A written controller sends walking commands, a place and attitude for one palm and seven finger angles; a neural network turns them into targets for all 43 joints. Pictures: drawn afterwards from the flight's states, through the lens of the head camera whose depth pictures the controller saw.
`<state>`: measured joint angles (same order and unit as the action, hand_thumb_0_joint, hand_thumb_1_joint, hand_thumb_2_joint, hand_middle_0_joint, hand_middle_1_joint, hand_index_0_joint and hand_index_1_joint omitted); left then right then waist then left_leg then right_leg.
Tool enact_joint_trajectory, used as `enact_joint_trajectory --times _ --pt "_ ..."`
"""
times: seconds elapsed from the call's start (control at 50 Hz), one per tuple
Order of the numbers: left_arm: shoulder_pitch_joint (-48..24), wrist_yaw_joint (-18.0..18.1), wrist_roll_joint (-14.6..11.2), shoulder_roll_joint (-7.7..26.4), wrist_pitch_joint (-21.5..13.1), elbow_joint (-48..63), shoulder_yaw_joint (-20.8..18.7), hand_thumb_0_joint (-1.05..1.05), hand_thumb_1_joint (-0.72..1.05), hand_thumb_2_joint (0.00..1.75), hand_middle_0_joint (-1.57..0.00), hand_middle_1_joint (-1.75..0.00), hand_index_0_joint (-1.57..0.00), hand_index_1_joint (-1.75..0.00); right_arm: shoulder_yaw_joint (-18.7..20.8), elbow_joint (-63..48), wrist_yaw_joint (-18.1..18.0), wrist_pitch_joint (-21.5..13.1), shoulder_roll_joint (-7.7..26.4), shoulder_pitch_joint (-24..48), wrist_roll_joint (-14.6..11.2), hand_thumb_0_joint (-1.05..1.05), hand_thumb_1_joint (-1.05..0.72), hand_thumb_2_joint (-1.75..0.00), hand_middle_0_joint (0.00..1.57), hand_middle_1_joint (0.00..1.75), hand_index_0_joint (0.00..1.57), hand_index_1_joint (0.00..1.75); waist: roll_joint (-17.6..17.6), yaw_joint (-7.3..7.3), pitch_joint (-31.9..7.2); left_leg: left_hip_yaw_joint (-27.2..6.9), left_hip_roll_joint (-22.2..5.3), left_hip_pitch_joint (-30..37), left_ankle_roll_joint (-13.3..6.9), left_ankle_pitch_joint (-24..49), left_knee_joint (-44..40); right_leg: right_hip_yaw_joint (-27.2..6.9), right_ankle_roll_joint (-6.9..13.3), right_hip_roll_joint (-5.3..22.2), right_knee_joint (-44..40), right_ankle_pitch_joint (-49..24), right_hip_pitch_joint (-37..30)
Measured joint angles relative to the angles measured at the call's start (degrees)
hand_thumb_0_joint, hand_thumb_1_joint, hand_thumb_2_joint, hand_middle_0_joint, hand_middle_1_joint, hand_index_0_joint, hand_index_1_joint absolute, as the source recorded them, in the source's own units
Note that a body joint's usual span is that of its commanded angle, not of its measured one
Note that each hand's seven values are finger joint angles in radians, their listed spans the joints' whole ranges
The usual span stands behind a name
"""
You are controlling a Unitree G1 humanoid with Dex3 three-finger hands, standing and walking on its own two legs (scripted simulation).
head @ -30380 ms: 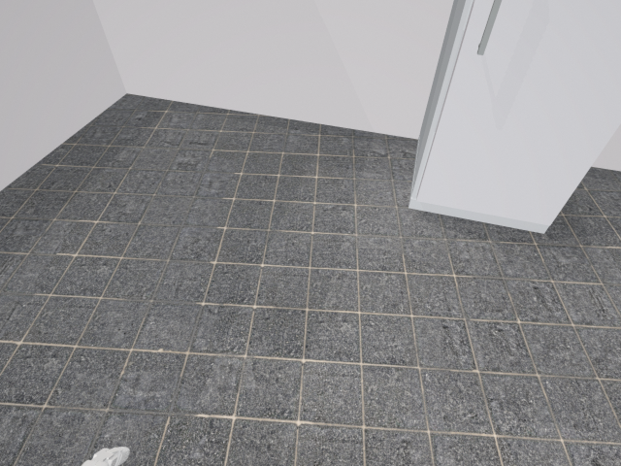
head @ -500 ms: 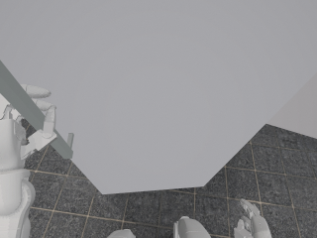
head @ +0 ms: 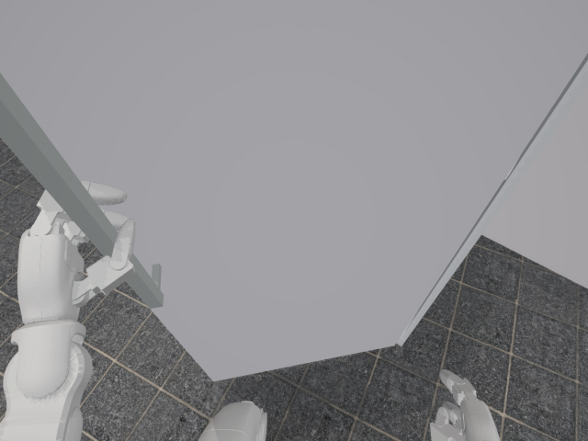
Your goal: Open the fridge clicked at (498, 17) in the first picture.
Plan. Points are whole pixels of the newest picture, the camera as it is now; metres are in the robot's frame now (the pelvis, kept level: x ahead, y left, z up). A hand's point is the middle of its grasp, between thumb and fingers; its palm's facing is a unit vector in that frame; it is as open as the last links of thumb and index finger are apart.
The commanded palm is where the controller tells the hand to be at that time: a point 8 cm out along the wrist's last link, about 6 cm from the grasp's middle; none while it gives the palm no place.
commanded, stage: walk backward, drawing the door open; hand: left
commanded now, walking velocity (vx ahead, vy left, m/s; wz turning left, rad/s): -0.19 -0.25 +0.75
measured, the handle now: (97, 206) +0.31 +0.21 +0.19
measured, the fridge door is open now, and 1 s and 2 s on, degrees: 49 74 72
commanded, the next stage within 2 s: stop walking and hold the door back in 0.52 s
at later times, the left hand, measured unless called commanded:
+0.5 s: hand (161, 423) +0.13 +0.11 +0.16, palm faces +0.45 -0.86 -0.25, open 6.5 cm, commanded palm +0.08 +0.14 +0.16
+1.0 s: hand out of the picture +0.09 +0.06 +0.17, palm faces +0.61 -0.78 -0.15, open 5.7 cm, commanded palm +0.06 +0.12 +0.15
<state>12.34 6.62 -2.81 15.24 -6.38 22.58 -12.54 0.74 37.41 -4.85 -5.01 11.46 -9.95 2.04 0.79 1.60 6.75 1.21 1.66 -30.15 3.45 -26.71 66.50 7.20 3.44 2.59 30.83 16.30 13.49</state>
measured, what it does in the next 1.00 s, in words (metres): steps to the right, turning left: left foot, then right foot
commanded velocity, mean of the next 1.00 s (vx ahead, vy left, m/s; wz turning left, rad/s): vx -0.02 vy -0.10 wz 0.44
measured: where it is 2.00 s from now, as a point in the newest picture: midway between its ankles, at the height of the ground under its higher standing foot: outside the picture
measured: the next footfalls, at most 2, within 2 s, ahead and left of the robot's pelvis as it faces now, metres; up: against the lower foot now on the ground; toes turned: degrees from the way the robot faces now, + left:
left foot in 0.18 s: -0.06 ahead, +0.11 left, +0.00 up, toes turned +12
right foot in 0.52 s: +0.03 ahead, -0.26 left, +0.00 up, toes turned +20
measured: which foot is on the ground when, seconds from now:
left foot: up 0.00-0.16, down 0.18-0.52, up 0.54-0.92, down 0.94-1.00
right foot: down 0.00-0.18, up 0.20-0.50, down 0.52-0.96, up 0.98-1.00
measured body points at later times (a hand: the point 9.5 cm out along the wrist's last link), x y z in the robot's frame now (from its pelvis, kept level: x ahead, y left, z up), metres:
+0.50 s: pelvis -0.09 -0.13 -0.01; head -0.04 -0.12 +0.44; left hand +0.10 +0.15 +0.17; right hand +0.14 -0.26 -0.11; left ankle -0.10 +0.10 -0.74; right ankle +0.00 -0.27 -0.72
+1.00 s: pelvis -0.16 -0.25 +0.00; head -0.14 -0.23 +0.45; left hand +0.05 +0.10 +0.17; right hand +0.15 -0.33 -0.07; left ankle -0.24 -0.17 -0.74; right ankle -0.03 -0.28 -0.72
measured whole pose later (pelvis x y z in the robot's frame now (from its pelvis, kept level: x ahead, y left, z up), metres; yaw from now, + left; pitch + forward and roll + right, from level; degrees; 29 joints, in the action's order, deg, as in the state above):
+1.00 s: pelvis -0.16 -0.25 +0.00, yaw +35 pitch -2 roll +1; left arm -23.4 7.6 -2.1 12.2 -6.3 -11.7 2.7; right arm -0.1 34.0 -4.9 -2.5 14.4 -6.7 0.3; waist 1.3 -0.8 4.1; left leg 3.0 0.5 -8.7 -2.3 -16.0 27.1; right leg 8.3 -0.7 4.0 38.5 18.9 23.2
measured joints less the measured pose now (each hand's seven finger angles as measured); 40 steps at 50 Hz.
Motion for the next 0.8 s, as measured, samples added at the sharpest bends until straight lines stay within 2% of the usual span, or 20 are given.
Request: enact_joint_trajectory --times 0.04,0.1,0.14,0.18,0.2,0.24,0.26,0.3,0.38,0.44,0.48,0.52,0.54,0.56,0.6,0.62,0.66,0.72,0.8 --pt "1.02 -0.16 0.22 0.01 -0.32 1.35 1.39 0.0 0.62 0.75 -0.46 -1.4 -0.36 -1.4 0.06 -0.79 -0.63 -0.01 0.35 -1.22 0.36 0.01 -0.9 -0.9 0.2 0.3 0.21 0.3 0.63 0.34 -0.57 2.21 -0.81 4.25 -0.51 -1.9 -6.42 2.07 0.47 0.64 -0.76 -0.69 0.48" --pt "1.45 -0.62 0.63 -0.15 -0.25 3.92 3.93 0.01 0.61 0.75 -0.46 -1.4 -0.38 -1.4 0.23 -1.77 -1.11 -0.49 0.66 -2.15 0.73 0.01 -0.9 -0.9 0.2 0.3 0.21 0.3 1.43 0.11 -1.67 4.12 -1.96 10.07 -1.42 -3.46 -17.65 4.73 1.17 1.12 -0.49 -1.3 2.67" --pt "1.28 -0.5 1.17 -0.53 -0.15 5.73 5.76 0.01 0.61 0.74 -0.46 -1.4 -0.38 -1.4 0.29 -2.76 -1.14 -0.83 0.81 -2.14 0.81 0.01 -0.9 -0.9 0.2 0.3 0.2 0.3 1.69 0.13 -2.24 4.53 -2.35 13.7 -1.79 -0.45 -26.11 6.34 1.48 1.32 0.74 -1.43 4.71" --pt "0.71 -0.21 1.71 -0.69 0.34 7.62 7.08 0.0 0.61 0.73 -0.45 -1.4 -0.37 -1.38 0.32 -4.75 -1.01 -1.19 1.15 -1.81 0.68 0.01 -0.9 -0.9 0.2 0.3 0.21 0.3 1.34 0.46 -2.6 3.72 -2.5 17.88 -2.79 9.08 -35.65 7.19 1.11 1.72 5.97 -0.34 8.36" --pt "-0.17 0.03 1.92 -0.15 0.23 7.4 7.31 -0.01 0.61 0.72 -0.44 -1.41 -0.35 -1.35 0.57 -4.75 -1.02 -1.52 0.3 -0.98 0.63 0.01 -0.9 -0.9 0.2 0.3 0.21 0.3 2.41 0.72 -1.84 3.46 -1.73 17.9 -3.27 10.73 -35.79 5.04 -1.03 2.17 11.59 2.28 10.63" --pt "-1.86 -0.68 2.39 0.39 -0.49 4.84 7.76 -0.02 0.62 0.72 -0.43 -1.41 -0.33 -1.32 0.56 -3.69 -0.28 -2.08 -1.47 -0.08 0.68 0.01 -0.9 -0.9 0.2 0.3 0.2 0.3 2.51 1.22 -0.34 1.44 -1.83 18.48 -3.14 9.69 -35.52 0.0 -3.8 -0.09 23.21 10.81 14.0" --pt "-2.44 -1.46 2.58 0.56 -0.2 3.78 8.09 -0.02 0.63 0.73 -0.43 -1.41 -0.32 -1.32 0.25 -3.12 0.24 -2.25 -2.18 -0.08 0.59 0.01 -0.9 -0.9 0.2 0.3 0.2 0.3 1.72 1.76 -0.11 -0.4 -2.52 18.8 -2.71 9.96 -36.58 -1.31 -4.64 -1.39 27.26 12.61 15.36" --pt "-3.46 -2.37 2.66 0.53 0.46 2.19 8.98 -0.01 0.63 0.72 -0.43 -1.4 -0.31 -1.32 -0.39 -2.22 1.31 -2.89 -3.22 -0.28 0.18 0.01 -0.9 -0.9 0.2 0.3 0.2 0.3 -0.14 2.19 0.21 -4.07 -4.32 18.94 -1.6 12.21 -39.45 -3.17 -5.99 -2.88 31.24 11.13 17.89" --pt "-4.99 -3.03 2.57 -0.43 1.51 1.88 10.08 0.0 0.65 0.74 -0.44 -1.4 -0.3 -1.33 -1.22 -1.63 2.7 -3.73 -4.06 -0.39 -0.61 0.01 -0.9 -0.9 0.2 0.3 0.21 0.3 -2.56 0.07 1.8 -8.24 -7.49 18.3 1.05 16.11 -42.57 -6.58 -7.29 -1.94 25.74 4.0 17.89" --pt "-4.96 -2.93 1.54 -0.36 1.94 2.37 9.15 0.0 0.65 0.76 -0.45 -1.4 -0.3 -1.34 -1.44 -1.62 3.03 -3.64 -4.5 -0.51 -1.32 0.01 -0.9 -0.9 0.2 0.3 0.21 0.3 -3.31 -1.31 1.96 -10.4 -8.66 16.56 2.63 16.91 -42.2 -8.16 -8.03 -1.02 17.91 4.0 13.47" --pt "-5.01 -2.46 0.84 0.09 2.09 2.41 7.79 -0.01 0.64 0.77 -0.45 -1.4 -0.29 -1.35 -1.43 -1.65 3.13 -3.41 -4.61 -0.5 -1.64 0.01 -0.9 -0.9 0.2 0.3 0.21 0.3 -3.91 -1.79 1.52 -12.44 -9.19 14.25 3.34 16.7 -40.47 -8.13 -8.39 -1.36 11.26 4.28 8.69" --pt "-5.39 -1.9 0.28 1.05 2.4 2.78 5.69 -0.03 0.62 0.78 -0.45 -1.4 -0.28 -1.36 -1.55 -1.67 3.15 -3.18 -4.72 -0.36 -1.86 0.01 -0.9 -0.9 0.2 0.3 0.21 0.3 -3.15 -2.27 0.62 -14.09 -8.59 10.74 2.83 15.02 -36.63 -7.4 -8.31 -1.25 1.85 0.79 2.82" --pt "-5.72 -1.6 0.47 0.32 2.14 2.7 4.6 -0.03 0.62 0.79 -0.45 -1.4 -0.28 -1.36 -1.39 -1.08 3.13 -2.84 -3.89 0.97 -1.97 0.01 -0.9 -0.9 0.2 0.3 0.21 0.3 -4.33 -2.22 1.56 -15.15 -8.89 8.73 1.55 10.5 -32.53 -6.33 -6.97 -2.21 1.82 -0.57 2.92" --pt "-5.83 -1.3 0.74 -0.39 2.18 2.8 3.96 -0.03 0.63 0.79 -0.45 -1.4 -0.27 -1.37 -0.97 -0.35 2.94 -2.23 -3.03 2.32 -1.97 0.01 -0.9 -0.9 0.2 0.3 0.21 0.3 -4.98 -1.64 2.52 -14.82 -7.95 5.92 0.47 4.18 -25.22 -5.21 -5.55 -2.41 3.18 -0.85 3.55" --pt "-5.35 -1.33 0.94 -1.25 2.08 2.78 3.67 -0.03 0.63 0.79 -0.46 -1.4 -0.27 -1.38 0.15 0.79 2.2 -1.13 -1.62 3.65 -1.6 0.01 -0.9 -0.9 0.2 0.3 0.21 0.3 -4.22 -0.81 3.25 -10.77 -4.23 0.52 -0.58 -3.08 -7.78 -3.71 -3.66 -0.86 4.26 -0.86 4.18" --pt "-4.69 -1.55 0.99 -1.52 1.88 2.86 3.68 -0.03 0.63 0.78 -0.46 -1.4 -0.27 -1.38 0.74 1.01 1.83 -0.67 -1.04 3.84 -1.33 0.01 -0.9 -0.9 0.2 0.3 0.21 0.3 -3.53 -0.51 3.34 -7.92 -2.89 -0.98 -0.49 -3.93 -0.96 -3.14 -3.15 -0.02 3.82 -1.14 3.99" --pt "-3.57 -2.02 1.14 -1.81 0.81 2.43 4.3 -0.03 0.63 0.78 -0.46 -1.4 -0.27 -1.38 1.63 0.91 1.03 0.0 0.01 3.49 -1.01 0.01 -0.9 -0.9 0.2 0.3 0.21 0.3 -2.44 0.15 3.05 -2.34 -1.57 -1.44 -0.06 -3.74 5.24 -1.49 -2.49 1.29 1.98 -2.21 3.17" --pt "-5.15 -2.23 1.45 -1.9 -0.32 -0.96 7.07 -0.03 0.62 0.78 -0.46 -1.4 -0.3 -1.38 1.97 0.38 -0.15 1.0 1.79 1.75 -0.88 0.01 -0.9 -0.9 0.2 0.3 0.21 0.3 -1.48 -0.17 0.98 2.56 -0.38 1.58 -0.5 -2.27 2.81 1.47 -1.97 2.62 -0.56 -3.76 2.69" --pt "-13.4 -1.01 1.48 -2.8 -0.41 -9.99 11.61 -0.03 0.63 0.81 -0.46 -1.41 -0.36 -1.38 1.17 0.55 -0.97 1.83 3.32 0.66 -1.02 0.01 -0.9 -0.9 0.2 0.3 0.2 0.3 0.47 -2.29 -2.02 3.61 0.52 9.61 -2.33 -1.95 -11.13 3.97 -1.31 3.56 -3.35 -6.02 3.01"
